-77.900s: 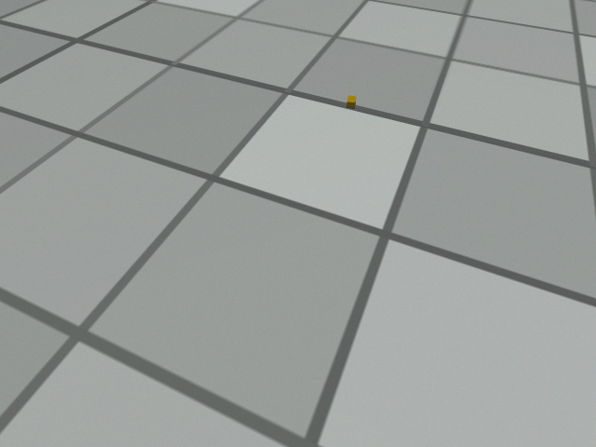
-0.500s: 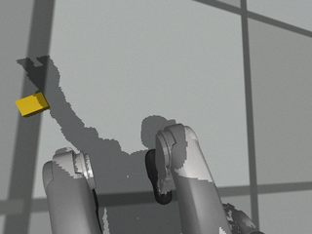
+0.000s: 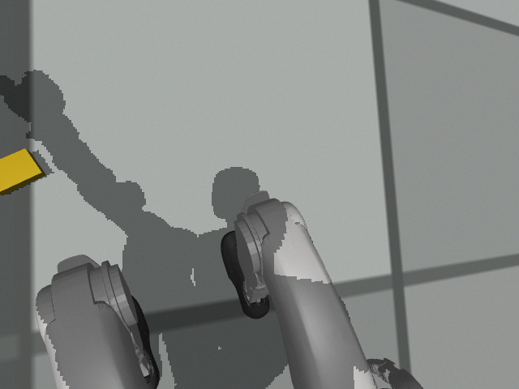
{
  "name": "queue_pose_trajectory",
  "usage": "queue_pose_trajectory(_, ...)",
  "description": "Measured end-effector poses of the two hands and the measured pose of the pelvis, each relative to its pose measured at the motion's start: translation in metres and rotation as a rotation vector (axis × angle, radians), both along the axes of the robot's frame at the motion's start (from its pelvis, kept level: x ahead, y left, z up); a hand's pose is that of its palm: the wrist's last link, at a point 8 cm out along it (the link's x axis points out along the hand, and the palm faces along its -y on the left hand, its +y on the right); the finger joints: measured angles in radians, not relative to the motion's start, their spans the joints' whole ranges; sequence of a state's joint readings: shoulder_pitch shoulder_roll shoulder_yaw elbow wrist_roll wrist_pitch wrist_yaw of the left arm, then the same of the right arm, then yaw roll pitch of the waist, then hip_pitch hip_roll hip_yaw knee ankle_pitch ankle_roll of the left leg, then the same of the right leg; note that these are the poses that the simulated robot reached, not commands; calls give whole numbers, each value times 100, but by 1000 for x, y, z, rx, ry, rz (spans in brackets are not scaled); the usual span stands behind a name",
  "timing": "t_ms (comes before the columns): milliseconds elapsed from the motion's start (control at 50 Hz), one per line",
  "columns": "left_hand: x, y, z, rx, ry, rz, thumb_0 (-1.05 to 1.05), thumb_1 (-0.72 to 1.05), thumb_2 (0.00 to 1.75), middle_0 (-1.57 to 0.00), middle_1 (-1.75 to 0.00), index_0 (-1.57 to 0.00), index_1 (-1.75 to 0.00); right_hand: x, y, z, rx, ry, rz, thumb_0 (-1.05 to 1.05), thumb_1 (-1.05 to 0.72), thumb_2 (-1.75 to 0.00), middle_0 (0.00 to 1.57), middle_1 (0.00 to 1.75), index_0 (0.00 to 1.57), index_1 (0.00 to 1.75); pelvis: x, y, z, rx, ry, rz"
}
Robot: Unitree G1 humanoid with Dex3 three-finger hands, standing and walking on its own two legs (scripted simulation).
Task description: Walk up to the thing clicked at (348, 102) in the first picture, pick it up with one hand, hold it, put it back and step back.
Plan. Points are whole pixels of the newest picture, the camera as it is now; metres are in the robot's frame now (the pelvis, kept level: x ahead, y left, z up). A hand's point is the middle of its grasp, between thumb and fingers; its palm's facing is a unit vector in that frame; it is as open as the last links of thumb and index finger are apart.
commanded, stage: go down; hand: left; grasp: from above
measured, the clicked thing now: (14, 172) +0.48 +0.24 -0.36
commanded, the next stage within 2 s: withdraw in 0.08 s
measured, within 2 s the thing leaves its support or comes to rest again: neither
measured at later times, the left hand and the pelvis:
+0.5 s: hand out of the picture +0.55 +0.29 -0.02, palm faces -0.50 -0.08 -0.86, open 9.9 cm; pelvis +0.00 +0.00 +0.05, yaw +2 degrees
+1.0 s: hand out of the picture +0.55 +0.30 +0.07, palm faces -0.43 -0.03 -0.90, open 8.4 cm; pelvis +0.01 +0.00 +0.10, yaw +3 degrees
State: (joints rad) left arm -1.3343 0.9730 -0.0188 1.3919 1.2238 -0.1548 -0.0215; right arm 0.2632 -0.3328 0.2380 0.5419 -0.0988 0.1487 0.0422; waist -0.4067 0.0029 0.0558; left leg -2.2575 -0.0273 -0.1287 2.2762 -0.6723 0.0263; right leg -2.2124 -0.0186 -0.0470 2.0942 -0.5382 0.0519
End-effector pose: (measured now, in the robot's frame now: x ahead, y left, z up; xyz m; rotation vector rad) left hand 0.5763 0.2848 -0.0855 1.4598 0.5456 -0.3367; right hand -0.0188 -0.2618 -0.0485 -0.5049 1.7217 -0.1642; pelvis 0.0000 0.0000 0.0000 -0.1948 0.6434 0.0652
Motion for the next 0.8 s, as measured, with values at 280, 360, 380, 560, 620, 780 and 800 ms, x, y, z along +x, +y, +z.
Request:
queue_pose_trajectory(280, 1, 28, 60, 104, -177, 70, 0, 7, 53, -58, -54, -58, -52, 33, -3, -27, 40, -103, -18, 0, -92, -90, 21, 30, 20, 30, 0, -7, -2, 26, 20, -1)
queue_pose_trajectory(360, -5, 25, 92, 81, -89, 49, 0, 7, 54, -58, -54, -58, -51, 55, 0, -17, 58, -171, 4, 0, -91, -90, 21, 30, 20, 30, 2, -4, 18, 26, 18, 0)
queue_pose_trajectory(380, -7, 23, 97, 68, -68, 40, 0, 7, 54, -58, -54, -58, -51, 60, 0, -13, 59, -183, 12, 0, -91, -89, 21, 30, 20, 30, 3, -3, 23, 25, 15, 1)
queue_pose_trajectory(560, -26, 14, 132, -25, -73, -102, 0, 16, 45, -61, -51, -64, -48, 80, -10, 25, 6, -225, 65, 0, -92, -89, 21, 30, 20, 30, 5, -1, 55, 31, 0, 15)
queue_pose_trajectory(620, -29, 20, 142, -11, -104, -121, 0, 19, 42, -64, -48, -66, -45, 80, -13, 31, -11, -227, 68, 0, -92, -90, 21, 30, 20, 30, 4, -1, 59, 36, -1, 19)
queue_pose_trajectory(780, -32, 33, 168, 35, -125, -83, 0, 25, 37, -71, -39, -73, -37, 73, -4, 34, 15, -228, 29, 0, -92, -90, 20, 30, 20, 30, 1, 0, 71, 54, -6, 18)
queue_pose_trajectory(800, -31, 32, 171, 39, -122, -81, 0, 26, 36, -72, -38, -73, -36, 71, -2, 35, 22, -228, 21, 0, -92, -90, 20, 30, 20, 30, 1, 0, 74, 56, -6, 18)
